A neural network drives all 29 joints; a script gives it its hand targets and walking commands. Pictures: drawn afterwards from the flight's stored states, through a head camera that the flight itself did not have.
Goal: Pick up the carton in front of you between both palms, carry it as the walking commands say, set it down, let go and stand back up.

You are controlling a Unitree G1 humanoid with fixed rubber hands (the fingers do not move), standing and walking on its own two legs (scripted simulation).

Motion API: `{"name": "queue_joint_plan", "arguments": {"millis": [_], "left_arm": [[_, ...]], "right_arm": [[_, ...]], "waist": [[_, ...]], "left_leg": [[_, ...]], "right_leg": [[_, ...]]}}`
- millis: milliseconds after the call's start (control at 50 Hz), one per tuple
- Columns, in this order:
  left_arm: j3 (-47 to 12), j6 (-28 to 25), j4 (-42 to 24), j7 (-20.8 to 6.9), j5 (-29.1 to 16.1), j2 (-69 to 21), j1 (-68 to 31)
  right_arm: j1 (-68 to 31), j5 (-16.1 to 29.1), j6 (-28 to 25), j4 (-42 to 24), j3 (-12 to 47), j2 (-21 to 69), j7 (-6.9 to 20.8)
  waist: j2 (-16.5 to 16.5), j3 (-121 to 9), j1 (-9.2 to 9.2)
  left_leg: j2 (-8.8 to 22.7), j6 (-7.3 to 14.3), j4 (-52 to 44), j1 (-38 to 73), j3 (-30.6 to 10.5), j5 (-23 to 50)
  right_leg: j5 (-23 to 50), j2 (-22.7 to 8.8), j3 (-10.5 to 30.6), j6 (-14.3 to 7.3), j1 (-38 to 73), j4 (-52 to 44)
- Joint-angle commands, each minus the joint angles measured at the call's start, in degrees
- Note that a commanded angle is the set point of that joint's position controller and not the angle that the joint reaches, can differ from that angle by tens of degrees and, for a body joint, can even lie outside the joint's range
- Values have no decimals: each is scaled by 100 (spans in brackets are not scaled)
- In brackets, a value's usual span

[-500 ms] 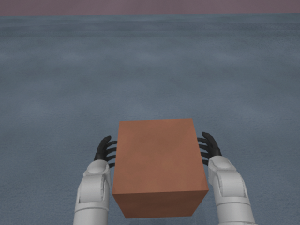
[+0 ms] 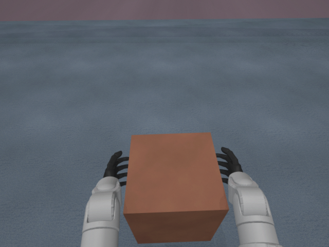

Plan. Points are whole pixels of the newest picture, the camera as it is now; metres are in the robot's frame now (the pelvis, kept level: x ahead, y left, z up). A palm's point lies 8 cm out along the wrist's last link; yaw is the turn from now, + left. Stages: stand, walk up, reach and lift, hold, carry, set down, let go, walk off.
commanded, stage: carry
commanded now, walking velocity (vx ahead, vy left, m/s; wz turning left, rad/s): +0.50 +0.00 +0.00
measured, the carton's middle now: (172, 190) +0.30 +0.00 -0.04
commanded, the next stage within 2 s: none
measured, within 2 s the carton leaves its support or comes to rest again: neither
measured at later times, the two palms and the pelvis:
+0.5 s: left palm (119, 135) +0.42 +0.15 +0.06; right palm (223, 129) +0.43 -0.15 +0.06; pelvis +0.14 -0.01 +0.02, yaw +1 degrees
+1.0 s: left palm (130, 89) +0.66 +0.14 +0.05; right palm (211, 89) +0.65 -0.16 +0.04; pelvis +0.36 -0.01 +0.01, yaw +0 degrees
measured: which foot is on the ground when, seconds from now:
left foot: down 0.00-0.24, up 0.26-0.54, down 0.56-0.92, up 0.94-1.00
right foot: down 0.00-0.58, up 0.60-0.88, down 0.90-1.00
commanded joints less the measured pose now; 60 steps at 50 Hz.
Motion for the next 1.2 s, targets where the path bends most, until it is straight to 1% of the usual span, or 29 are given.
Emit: {"name": "queue_joint_plan", "arguments": {"millis": [0,60,120,180,200,220,240,260,280,320,380,460,540,560,580,600,640,680,760,800,860,880,900,920,980,1020,1060,1100,1180], "left_arm": [[-3231,-219,-397,-1308,-1450,-5131,-2546],[-3287,-268,-473,-1316,-1490,-5121,-2909],[-3326,-310,-475,-1323,-1525,-5123,-3038],[-3231,-308,-315,-1306,-1475,-5070,-2668],[-3173,-301,-252,-1301,-1444,-5091,-2576],[-3057,-276,-121,-1294,-1366,-5015,-2295],[-2983,-262,-76,-1292,-1312,-4996,-2136],[-2993,-253,-139,-1289,-1320,-5015,-2109],[-3063,-259,-260,-1285,-1352,-5062,-2154],[-3352,-311,-625,-1275,-1529,-5179,-2414],[-3794,-338,-1181,-1253,-1800,-5125,-2714],[-3629,-219,-1009,-1198,-1644,-4780,-2271],[-3233,-159,-551,-1156,-1288,-4650,-2049],[-3144,-138,-473,-1162,-1220,-4655,-2087],[-3128,-126,-503,-1178,-1202,-4655,-2285],[-3122,-153,-418,-1202,-1241,-4752,-2391],[-3249,-311,-376,-1224,-1338,-4958,-2308],[-3448,-469,-510,-1232,-1436,-5163,-2325],[-3898,-575,-1074,-1166,-1665,-5248,-2289],[-4053,-457,-1445,-1109,-1745,-5051,-2316],[-3917,-200,-1445,-1098,-1628,-4721,-1944],[-3787,-115,-1371,-1110,-1555,-4574,-1885],[-3608,-42,-1285,-1105,-1484,-4413,-1796],[-3409,-18,-1059,-1122,-1441,-4404,-1677],[-3186,-78,-702,-1168,-1369,-4628,-1566],[-3262,-173,-760,-1196,-1453,-4783,-1767],[-3418,-238,-935,-1226,-1548,-4854,-2126],[-3375,-242,-768,-1231,-1534,-4871,-2259],[-3288,-231,-573,-1209,-1414,-4778,-2072]], "right_arm": [[-2545,1421,-203,-373,3249,5054,1299],[-2753,1395,-236,-451,3205,5051,1296],[-2814,1399,-266,-441,3234,5025,1262],[-2661,1383,-244,-384,3285,4983,1225],[-2566,1389,-217,-389,3328,4974,1228],[-2571,1412,-182,-437,3359,4960,1242],[-2592,1418,-168,-406,3359,4964,1257],[-2563,1451,-178,-397,3382,4949,1276],[-2550,1478,-209,-474,3393,4979,1293],[-2514,1553,-274,-594,3443,5094,1301],[-2472,1660,-320,-911,3655,5131,1237],[-2162,1524,-206,-912,3486,4763,1147],[-2014,1339,-162,-403,3116,4591,1168],[-2019,1274,-164,-271,2999,4548,1175],[-1959,1181,-192,-230,2850,4558,1189],[-2016,1192,-238,-176,2791,4619,1215],[-2124,1375,-383,-234,2999,4874,1241],[-2349,1545,-526,-507,3343,5090,1268],[-2502,1853,-606,-1043,3897,5209,1295],[-2355,1887,-487,-1297,3991,5043,1245],[-1926,1664,-210,-1340,3801,4658,1145],[-1857,1531,-124,-1329,3679,4509,1113],[-1815,1472,-28,-1245,3612,4405,1091],[-1706,1481,56,-1164,3611,4396,1087],[-1884,1476,-4,-1042,3541,4454,1118],[-2008,1496,-119,-990,3559,4657,1151],[-2164,1515,-174,-1033,3643,4818,1178],[-2275,1459,-175,-892,3476,4784,1186],[-2013,1415,-194,-570,3301,4732,1187]], "waist": [[148,-1328,3],[577,-429,-89],[739,-277,-116],[432,-951,-10],[80,-1290,42],[-929,-1596,130],[-1666,-1693,197],[-1467,-1543,197],[-905,-1510,184],[-400,-1443,150],[-686,-1502,117],[-955,-1396,117],[-360,-1317,-20],[627,-1172,-124],[1605,-1092,-221],[1446,-962,-222],[659,-1342,-162],[517,-1563,-123],[875,-1792,-86],[998,-1781,-111],[565,-1813,0],[189,-1952,2],[-724,-2180,20],[-1242,-2389,69],[-834,-2143,28],[-649,-2142,-5],[-384,-2023,12],[37,-1843,21],[36,-2021,-9]], "left_leg": [[809,78,-1272,-469,-604,374],[1330,470,-2402,-441,-1483,-1717],[1542,699,-2374,418,-1556,-546],[1035,383,-1188,584,-563,1485],[783,114,-502,-16,-109,1941],[406,-200,754,-919,288,1603],[57,-285,1678,-2121,197,190],[107,-205,2235,-2666,-188,-1001],[301,-109,2412,-2875,-483,-1124],[492,-2,1625,-2689,-566,-790],[239,-50,556,-1829,-166,238],[179,-124,-384,-1214,267,1182],[276,-121,-1046,838,459,1129],[1170,180,-1764,1248,-1017,21],[2073,901,-2148,1735,-2846,-35],[2451,1249,-2133,1932,-3164,1198],[2310,1126,-1708,2155,-2272,3768],[1971,717,-1741,2166,-1355,4362],[1456,450,-1423,1730,-116,5084],[1320,364,-1221,1538,164,4953],[987,-53,-385,732,474,3869],[830,-238,-42,92,434,2758],[510,-414,419,-547,183,834],[373,-442,449,-952,-68,-444],[363,-327,-307,-807,-298,-492],[375,-325,-1294,-87,-213,930],[700,-318,-1074,194,-322,2157],[842,-333,-633,423,-298,3372],[744,-320,-288,410,-241,4130]], "right_leg": [[-253,-336,353,69,1370,-286],[-1495,144,-106,240,436,305],[-1281,76,5,192,-297,404],[-771,358,-293,66,1080,-554],[-848,78,163,-121,2121,-656],[-609,-778,1628,-521,3037,-1086],[-287,-1491,2957,-1064,3875,-1512],[237,-1879,3352,-1370,3898,-1656],[323,-1972,3167,-1438,3771,-1656],[-261,-1784,2462,-1077,3247,-1891],[-749,-1331,1469,-777,2648,-2148],[-1062,-1065,800,-582,2286,-2083],[-1944,-532,60,-172,937,-617],[-1786,-78,-287,121,71,654],[-2208,346,-70,265,-1077,1723],[-2729,205,431,187,-1705,2536],[-2531,10,844,38,-1862,2920],[-1916,11,758,52,-1483,1972],[-777,388,290,100,-400,676],[-91,467,104,93,58,107],[1709,330,5,92,1715,-1237],[2949,-268,581,80,2544,-1072],[5221,-1137,1441,-400,3374,-522],[5142,-1461,1826,-913,3767,-512],[4418,-1208,1552,-794,3386,-741],[3488,-766,979,-409,2931,-572],[2634,-516,624,-208,2414,-381],[2872,-394,603,-195,1972,-157],[3792,-364,600,-215,2000,296]]}}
